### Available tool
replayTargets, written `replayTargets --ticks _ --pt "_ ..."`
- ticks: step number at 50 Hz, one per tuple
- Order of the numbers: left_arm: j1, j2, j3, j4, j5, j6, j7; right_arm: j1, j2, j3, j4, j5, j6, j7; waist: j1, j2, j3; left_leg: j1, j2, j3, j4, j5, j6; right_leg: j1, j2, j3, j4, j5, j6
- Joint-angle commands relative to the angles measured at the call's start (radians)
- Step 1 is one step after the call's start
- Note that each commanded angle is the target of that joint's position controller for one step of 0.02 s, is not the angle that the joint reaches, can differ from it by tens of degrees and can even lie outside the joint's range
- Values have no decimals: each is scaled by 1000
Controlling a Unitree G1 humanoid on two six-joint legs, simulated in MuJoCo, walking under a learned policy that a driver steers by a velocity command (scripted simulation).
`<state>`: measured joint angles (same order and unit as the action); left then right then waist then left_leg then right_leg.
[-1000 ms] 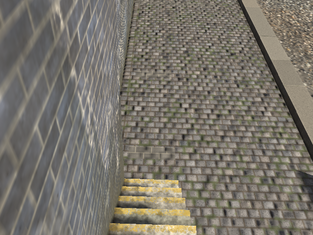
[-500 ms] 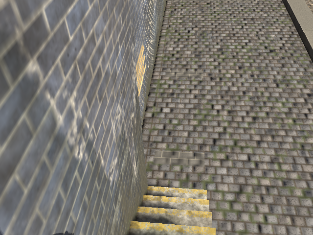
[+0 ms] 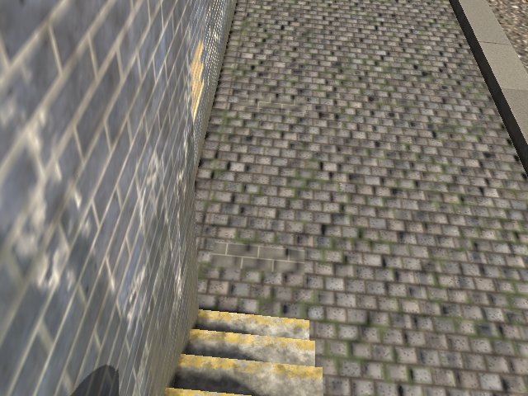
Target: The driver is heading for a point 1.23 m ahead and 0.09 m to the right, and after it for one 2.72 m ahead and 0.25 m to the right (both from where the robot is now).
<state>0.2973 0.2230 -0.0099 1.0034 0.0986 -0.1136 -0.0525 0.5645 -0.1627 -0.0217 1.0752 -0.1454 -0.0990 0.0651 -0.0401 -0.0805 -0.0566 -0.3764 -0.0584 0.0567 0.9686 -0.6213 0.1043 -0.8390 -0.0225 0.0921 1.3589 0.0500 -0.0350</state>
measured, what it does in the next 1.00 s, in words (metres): goes down: right foot 0.21 m lower, then left foot 0.21 m lower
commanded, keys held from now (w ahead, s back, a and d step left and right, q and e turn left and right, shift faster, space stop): w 1.00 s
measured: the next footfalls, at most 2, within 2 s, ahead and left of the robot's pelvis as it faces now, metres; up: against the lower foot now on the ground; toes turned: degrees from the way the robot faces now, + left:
right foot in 0.20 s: +0.21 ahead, -0.13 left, -0.21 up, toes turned -2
left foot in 0.70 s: +0.46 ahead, +0.17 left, -0.41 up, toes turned +3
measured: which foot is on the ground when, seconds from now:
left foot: down 0.00-0.22, up 0.24-0.68, down 0.70-1.00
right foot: up 0.00-0.18, down 0.20-0.70, up 0.72-1.00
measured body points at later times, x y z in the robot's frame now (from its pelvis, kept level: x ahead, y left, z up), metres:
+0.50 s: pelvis +0.22 -0.01 -0.18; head +0.20 +0.00 +0.26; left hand +0.17 +0.23 -0.34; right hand +0.28 -0.26 -0.32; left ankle +0.36 +0.13 -0.80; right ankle +0.17 -0.12 -0.88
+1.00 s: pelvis +0.37 +0.03 -0.37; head +0.37 +0.14 +0.07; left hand +0.47 +0.25 -0.56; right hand +0.35 -0.22 -0.45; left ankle +0.42 +0.17 -1.09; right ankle +0.44 -0.19 -0.90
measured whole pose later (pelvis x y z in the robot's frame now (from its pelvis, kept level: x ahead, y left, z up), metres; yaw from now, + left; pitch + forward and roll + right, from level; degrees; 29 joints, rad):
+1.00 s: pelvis +0.37 +0.03 -0.37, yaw -2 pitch -4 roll -6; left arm 0.13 0.27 0.03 0.88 0.03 0.18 0.00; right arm 0.46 -0.16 0.08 0.90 0.06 -0.06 -0.09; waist 0.06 -0.16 0.08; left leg -0.35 0.18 -0.01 0.74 -0.33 -0.05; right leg -0.82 0.16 0.21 1.61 -0.22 0.08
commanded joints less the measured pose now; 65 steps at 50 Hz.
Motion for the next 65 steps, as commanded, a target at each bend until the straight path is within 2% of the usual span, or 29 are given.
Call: replayTargets --ticks 1,5,8,10,12,13,15,17,19,21,23,24,26,29,30,34,35,36,37,39,41,43,46,49,56,60,63,64,65 --pt "-173 105 41 -124 7 43 33 64 -111 -28 14 261 -49 -122 1 94 100 86 252 -285 -121 527 115 -28 -25 -11 -297 251 48" --pt "-226 -25 1 -189 -78 72 0 11 -92 -20 -26 199 23 -199 -61 134 169 -128 161 -138 -14 385 66 391 19 -85 -849 413 64" --pt "55 14 26 -90 -59 89 16 -83 -145 -45 -41 189 34 -171 42 225 85 -243 182 -189 257 464 78 672 39 -61 -681 319 8" --pt "164 61 51 -59 -99 65 18 33 -148 -50 -18 128 53 -162 54 1 139 -148 85 -67 585 501 88 814 4 -104 -1285 128 5" --pt "331 212 77 -23 -37 57 16 14 -92 -56 -112 196 29 -150 51 -175 -73 -786 16 0 1273 -401 1 1444 -307 123 -583 1296 -127" --pt "362 246 91 -45 -70 93 17 21 -142 -51 -115 216 13 -142 101 -160 -212 -905 48 -19 1370 -302 8 1525 -393 178 -570 1173 -200" --pt "321 191 103 -35 -26 96 24 -96 -164 -63 -85 191 30 -148 147 17 -87 -873 100 -165 1158 -45 -46 1124 -413 360 -820 116 -363" --pt "198 68 48 -36 -2 62 20 -162 -80 -54 -82 173 64 -148 67 65 111 -814 66 -237 902 225 -89 720 -343 236 -789 -7 -262" --pt "75 1 12 -37 -50 37 26 -219 -16 -27 -133 150 87 -140 -16 56 206 -615 83 -131 553 549 -158 323 -274 186 -889 -202 -188" --pt "-20 66 23 -24 -62 27 25 -115 3 -28 -62 102 98 -124 -74 5 100 -126 72 -18 346 883 -159 106 -170 109 -940 -299 -149" --pt "-67 88 32 -5 -62 29 24 -140 -60 -46 -76 134 103 -127 -76 -114 137 -179 129 -96 178 987 -160 228 -152 91 -889 -395 -132" --pt "-58 140 18 -60 -43 -47 59 -246 -83 4 -201 -68 76 48 -19 -139 394 -404 154 -148 357 937 -82 -2 -171 45 -700 -482 -175" --pt "208 140 13 47 -15 -73 96 -274 -88 4 -217 -38 57 125 80 -54 172 -632 157 -159 165 936 -62 414 -214 156 -525 -521 -223" --pt "264 33 -27 29 -65 -37 144 -476 -42 59 -283 -10 73 88 190 32 109 -434 167 -23 -383 1108 -114 362 -147 117 -452 -817 -177" --pt "307 119 -16 50 -53 0 135 -566 -30 73 -312 11 92 87 213 -18 144 -256 145 17 -387 1082 -140 201 -149 112 -457 -975 -156" --pt "142 240 -8 -92 6 62 35 -85 -215 -4 -229 48 53 73 -51 138 38 388 147 87 -608 915 -106 60 -20 115 29 -1113 -52" --pt "134 105 63 -54 -109 100 54 113 -220 -14 -131 247 51 -100 -59 73 -66 412 384 -201 -641 938 -70 312 84 79 348 -997 46" --pt "161 89 62 2 -126 172 45 226 -292 0 -144 223 69 -121 -46 -53 -43 691 495 -372 -267 1420 -303 -78 194 83 613 -1111 38" --pt "316 110 76 -28 -110 185 33 302 -361 -27 -102 212 74 -116 34 78 -96 718 539 -275 -193 1962 -411 -77 197 67 691 -1057 39" --pt "259 -19 33 -56 -74 224 50 11 -408 -56 -166 260 41 -160 123 441 -149 581 671 -654 -516 988 -85 -264 135 31 877 -784 43" --pt "72 66 48 -64 -51 256 36 -74 -222 21 -197 242 47 -160 91 348 22 261 539 -469 -590 480 -92 -165 129 66 741 -644 50" --pt "-66 29 30 -129 -45 272 27 -117 -212 24 -208 204 31 -160 109 207 125 43 463 -330 -550 313 -31 -132 137 137 622 -385 57" --pt "-28 16 25 -117 -47 279 46 -98 -196 46 -216 206 20 -148 121 244 107 17 435 -260 -492 601 -30 -78 185 116 599 -388 89" --pt "-105 -12 15 -161 -84 300 30 -65 -157 77 -210 199 34 -165 121 198 126 9 380 -247 -526 277 -55 9 160 193 102 -201 135" --pt "-168 33 33 -156 -76 251 -1 -170 -243 32 -255 179 17 -150 108 371 178 -51 442 -226 -630 163 -46 294 87 156 -133 -161 118" --pt "-177 -8 -18 -223 -41 198 -8 -147 -326 -29 -225 146 84 -124 18 523 155 2 311 -33 -597 329 -5 588 96 -119 -648 -499 82" --pt "21 -23 -19 -167 -75 133 -21 -106 -298 -66 -179 162 177 -138 97 184 120 -80 256 -5 -107 362 -11 812 52 7 -991 -420 62" --pt "147 175 35 -128 -81 141 -19 -163 -213 -45 -266 166 165 -125 114 -261 118 -454 126 81 55 -7 -58 969 -87 345 -905 -253 -45" --pt "264 242 66 -122 -108 128 -6 -364 -247 -49 -320 158 150 -135 246 -334 145 -594 104 -42 201 -46 -58 948 -118 535 -977 -189 -96"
